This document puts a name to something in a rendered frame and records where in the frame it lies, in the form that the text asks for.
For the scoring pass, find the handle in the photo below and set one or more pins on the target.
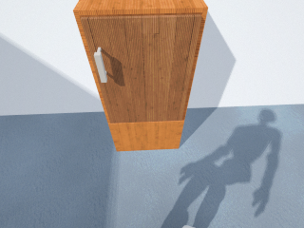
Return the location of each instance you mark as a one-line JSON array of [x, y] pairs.
[[100, 65]]

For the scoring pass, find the cupboard door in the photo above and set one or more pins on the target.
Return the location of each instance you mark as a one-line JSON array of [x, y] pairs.
[[148, 61]]

